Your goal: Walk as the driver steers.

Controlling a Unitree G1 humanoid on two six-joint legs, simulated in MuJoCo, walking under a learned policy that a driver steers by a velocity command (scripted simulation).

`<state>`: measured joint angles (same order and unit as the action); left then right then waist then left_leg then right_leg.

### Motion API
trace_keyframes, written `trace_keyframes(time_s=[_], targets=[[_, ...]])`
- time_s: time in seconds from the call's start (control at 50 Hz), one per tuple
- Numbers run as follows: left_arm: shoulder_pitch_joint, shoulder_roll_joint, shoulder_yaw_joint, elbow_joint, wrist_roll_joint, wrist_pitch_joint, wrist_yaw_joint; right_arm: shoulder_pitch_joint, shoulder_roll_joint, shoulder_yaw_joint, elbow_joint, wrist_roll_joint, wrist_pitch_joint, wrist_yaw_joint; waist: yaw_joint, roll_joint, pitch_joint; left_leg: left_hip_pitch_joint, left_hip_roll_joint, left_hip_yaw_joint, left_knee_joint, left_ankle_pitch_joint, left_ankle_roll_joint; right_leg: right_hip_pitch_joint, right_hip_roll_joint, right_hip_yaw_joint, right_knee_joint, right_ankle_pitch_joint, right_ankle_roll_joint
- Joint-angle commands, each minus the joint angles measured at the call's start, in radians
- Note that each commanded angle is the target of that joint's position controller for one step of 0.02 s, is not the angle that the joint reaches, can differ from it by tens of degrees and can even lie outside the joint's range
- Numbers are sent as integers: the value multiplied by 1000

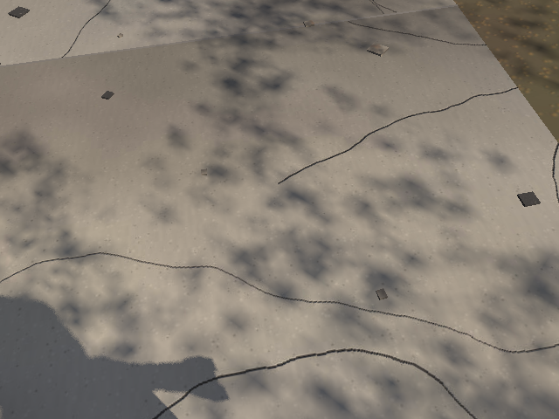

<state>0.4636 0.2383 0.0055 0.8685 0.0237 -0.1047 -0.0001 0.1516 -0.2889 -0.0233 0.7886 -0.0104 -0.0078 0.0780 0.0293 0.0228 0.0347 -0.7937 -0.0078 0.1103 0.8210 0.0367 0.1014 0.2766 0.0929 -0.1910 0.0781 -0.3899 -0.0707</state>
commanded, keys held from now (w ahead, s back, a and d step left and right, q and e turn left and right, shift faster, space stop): w+q+shift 0.32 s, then w+shift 0.46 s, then w+e+shift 0.22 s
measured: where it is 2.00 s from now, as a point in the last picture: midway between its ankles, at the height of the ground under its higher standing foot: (228, 115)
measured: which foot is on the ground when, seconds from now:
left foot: up 0.00-0.08, down 0.10-0.52, up 0.54-0.92, down 0.94-1.00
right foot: down 0.00-0.10, up 0.12-0.50, down 0.52-0.96, up 0.98-1.00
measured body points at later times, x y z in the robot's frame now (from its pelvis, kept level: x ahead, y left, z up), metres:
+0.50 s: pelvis +0.46 -0.01 +0.00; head +0.49 +0.01 +0.45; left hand +0.64 +0.27 -0.05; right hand +0.53 -0.30 -0.12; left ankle +0.22 +0.01 -0.71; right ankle +0.66 -0.09 -0.71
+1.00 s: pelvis +0.88 +0.16 +0.00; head +0.92 +0.17 +0.44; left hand +0.70 +0.35 -0.13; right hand +1.20 +0.06 -0.07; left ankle +0.95 +0.28 -0.72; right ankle +0.70 -0.06 -0.64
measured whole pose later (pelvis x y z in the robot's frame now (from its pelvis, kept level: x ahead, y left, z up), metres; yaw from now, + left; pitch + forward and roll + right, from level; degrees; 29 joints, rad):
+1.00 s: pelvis +0.88 +0.16 +0.00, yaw +21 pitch +3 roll +0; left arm 0.54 0.25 0.02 0.96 -0.01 -0.08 -0.01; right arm -0.02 -0.25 0.02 0.66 -0.07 -0.09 0.02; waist 0.10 0.00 0.03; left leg -0.54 0.00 0.06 0.65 -0.16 0.06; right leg -0.06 0.00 0.05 0.94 -0.40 -0.08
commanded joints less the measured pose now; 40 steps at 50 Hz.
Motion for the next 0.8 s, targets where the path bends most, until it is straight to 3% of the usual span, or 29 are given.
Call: trace_keyframes(time_s=[0.02, 0.06, 0.08, 0.1, 0.12, 0.14, 0.16, 0.18, 0.2, 0.22, 0.24, 0.26, 0.3, 0.36, 0.4, 0.44, 0.46, 0.48, 0.5, 0.52, 0.54, 0.56, 0.58, 0.6, 0.64, 0.66, 0.7, 0.74, 0.8], targets=[[-35, 187, 37, -37, 2, -15, 39, -53, -63, 1, -78, 2, -10, -4, -70, -136, 19, 267, -92, 125, -83, -22, 49, -145, -267, -58, 148, 1545, 108], [-105, 246, 59, -54, 21, 18, 65, 216, -140, -28, -6, 2, 0, -17, -218, -171, -117, 504, -145, 112, -85, -136, 88, -116, -301, -48, 503, 1759, 112], [-184, 272, 70, -79, 31, 35, 67, 449, -191, -56, 63, 1, 1, -28, -330, -163, -185, 715, -130, 36, -121, -214, 136, -229, -308, -24, 807, 1692, 99], [-271, 263, 76, -91, 17, 42, 52, 593, -225, -84, 105, 12, -3, -45, -416, -50, -178, 895, -66, -88, -266, -208, 213, -440, -177, -37, 1300, 1090, 83], [-356, 44, 15, -147, 40, 11, 22, 483, -219, -81, 123, 20, 4, -57, -270, 189, -48, 963, 26, -320, -161, -162, 242, -895, 8, 69, 1633, -57, 65], [-254, 27, -1, -257, -2, -11, 5, 341, -265, -87, 66, -4, 5, -62, -125, 231, -182, 1106, 193, -835, -378, -358, 436, -1171, 17, 296, 1742, -98, 96], [-271, 101, -7, -260, 23, -40, -4, 316, -212, -88, 33, -6, 2, -69, -132, 43, -151, 1028, 250, -969, -584, -620, 404, -1191, -53, 356, 1610, -11, 64], [-279, 146, 0, -248, 25, -49, -10, 289, -154, -76, 40, -13, -4, -74, -80, -100, -39, 856, 233, -912, -647, -675, 354, -1142, -100, 345, 1489, 52, 57], [-291, 144, -3, -245, 43, -38, -6, 250, -142, -71, 39, -15, -17, -76, -29, -159, 30, 705, 192, -828, -660, -595, 314, -1084, -134, 328, 1399, 48, 70], [-283, 137, -9, -244, 62, -12, -6, 228, -149, -67, 29, -12, -35, -82, 3, -169, 64, 593, 144, -747, -663, -535, 293, -1032, -160, 322, 1333, 40, 91], [-284, 127, -15, -249, 66, 16, -8, 213, -141, -61, 31, -7, -51, -83, 28, -166, 98, 478, 106, -673, -684, -510, 277, -986, -190, 301, 1251, 39, 111], [-325, 118, -22, -271, 64, 32, -11, 207, -149, -61, 24, -2, -66, -79, 26, -148, 122, 380, 69, -613, -705, -455, 269, -940, -209, 267, 1148, 75, 128], [-442, 108, -32, -323, 43, 37, -21, 214, -164, -70, 16, 2, -82, -76, -13, -100, 134, 281, 11, -516, -726, -310, 243, -837, -221, 220, 913, 224, 151], [-536, 60, -48, -350, 8, 33, -33, 266, -168, -81, 28, 22, -86, -66, -100, -16, 81, 372, -24, -436, -698, -76, 166, -704, -181, 170, 616, 492, 128], [-557, 75, -42, -351, 8, 27, -31, 315, -169, -84, 43, 19, -88, -62, -142, 16, 44, 543, 16, -435, -663, 91, 142, -703, -157, 158, 518, 547, 99], [-543, 106, -26, -343, 18, 17, -23, 334, -176, -85, 56, 10, -88, -72, -141, 30, 3, 725, 49, -425, -560, 326, 111, -695, -122, 154, 432, 484, 69], [-477, 139, -9, -323, 20, 13, -15, 333, -201, -89, 59, 2, -88, -77, -108, 43, -54, 800, 66, -422, -455, 503, 91, -637, -86, 147, 424, 398, 52], [-339, 182, 14, -286, 13, 6, -5, 315, -234, -95, 59, -11, -88, -77, -32, 52, -144, 828, 72, -408, -283, 615, 71, -505, -59, 146, 425, 301, 31], [-143, 221, 37, -235, 8, 5, 10, 253, -241, -96, 48, -19, -90, -75, 91, 53, -231, 724, 45, -382, -52, 551, 53, -287, -101, 161, 444, 257, 12], [88, 287, 65, -191, 28, 5, 32, 213, -148, -73, 20, -27, -99, -78, 184, -33, -352, 535, 2, -323, 299, 266, 51, -53, -271, 354, 485, -69, -9], [58, 381, 89, -162, 49, 7, 18, 368, 3, -32, -31, 38, -107, -63, 31, -466, -484, 191, -152, -243, 614, -453, -11, 174, -542, 1022, 237, -300, -151], [-48, 287, 90, -184, 39, 17, 1, 289, -78, -27, -7, 10, -97, -77, 49, -250, -342, 21, -65, -250, 664, -399, 17, 85, -503, 1080, 166, -453, -165], [-113, 204, 74, -187, 28, 13, -5, 153, -112, -34, -24, -4, -92, -70, 60, -96, -203, 12, -17, -244, 613, -308, 16, -59, -449, 873, 181, -322, -149], [-120, 160, 65, -159, 31, 10, -11, 89, -106, -30, -46, -12, -91, -60, 45, -10, -125, 44, 7, -239, 552, -285, 16, -192, -403, 743, 178, -158, -132], [-78, 107, 46, -94, 28, -1, -8, 53, -63, -16, -83, -34, -73, -37, -2, -62, -55, 78, 33, -259, 468, -304, 9, -328, -334, 588, 155, -27, -101], [-58, 95, 43, -71, 18, -8, -9, 55, -45, -8, -89, -36, -63, -31, -18, -85, -36, 71, 36, -261, 440, -317, 5, -349, -318, 552, 134, 5, -96], [-38, 116, 46, -45, -2, -22, -11, 10, -38, 3, -120, -41, -51, -25, -39, -95, 18, 10, 45, -251, 366, -298, -9, -386, -315, 487, 71, 67, -103], [-31, 136, 49, -33, -7, -29, -14, -100, -51, 13, -172, -42, -54, -19, -37, -86, 70, -13, 54, -203, 217, -197, -24, -428, -293, 387, 4, 186, -109], [4, 140, 47, -10, -25, -36, -18, -235, -28, 40, -217, -34, -66, 1, -13, -67, 102, 207, 63, -57, -95, 11, -21, -526, -240, 263, -99, 421, -88]])
Velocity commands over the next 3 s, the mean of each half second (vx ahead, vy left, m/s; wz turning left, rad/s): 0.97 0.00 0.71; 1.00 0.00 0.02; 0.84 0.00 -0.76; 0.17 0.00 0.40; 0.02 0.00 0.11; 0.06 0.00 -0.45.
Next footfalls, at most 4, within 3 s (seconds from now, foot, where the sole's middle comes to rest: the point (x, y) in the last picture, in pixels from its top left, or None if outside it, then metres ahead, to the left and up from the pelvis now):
0.10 left None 0.25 0.02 -0.75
0.52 right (341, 323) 0.70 -0.07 -0.75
0.94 left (206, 233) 0.98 0.30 -0.75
1.38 right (243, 122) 1.46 0.23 -0.75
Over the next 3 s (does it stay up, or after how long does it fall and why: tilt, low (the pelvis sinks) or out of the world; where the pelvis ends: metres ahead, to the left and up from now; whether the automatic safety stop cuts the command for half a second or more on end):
stays up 1.53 0.31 0.03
